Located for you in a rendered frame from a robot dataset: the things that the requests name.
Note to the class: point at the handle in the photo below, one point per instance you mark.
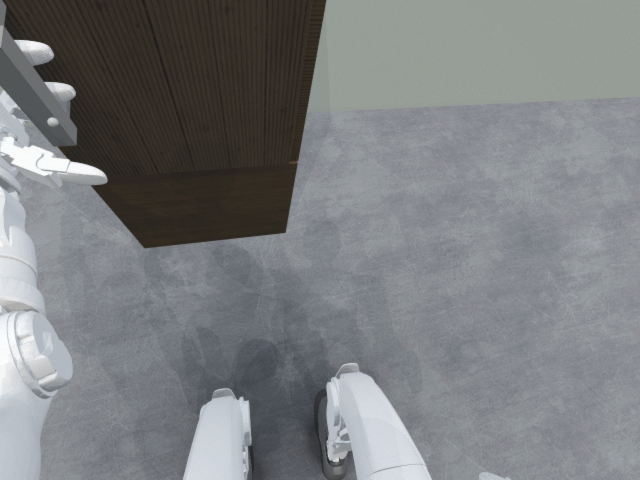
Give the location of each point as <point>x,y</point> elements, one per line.
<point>23,84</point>

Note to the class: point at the left robot upper arm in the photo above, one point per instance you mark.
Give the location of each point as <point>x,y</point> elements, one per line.
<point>34,364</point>

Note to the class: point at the cupboard door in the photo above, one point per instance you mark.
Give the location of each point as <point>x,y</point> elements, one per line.
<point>166,86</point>

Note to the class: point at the robot left thigh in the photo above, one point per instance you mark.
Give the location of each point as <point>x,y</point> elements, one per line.
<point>222,435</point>

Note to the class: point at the left robot hand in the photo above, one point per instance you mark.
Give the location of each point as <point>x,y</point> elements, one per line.
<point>33,162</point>

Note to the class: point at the left robot forearm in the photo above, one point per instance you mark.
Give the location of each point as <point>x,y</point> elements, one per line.
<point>18,264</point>

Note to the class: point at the right robot shin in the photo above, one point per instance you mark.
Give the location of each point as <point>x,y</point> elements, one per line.
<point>338,443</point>

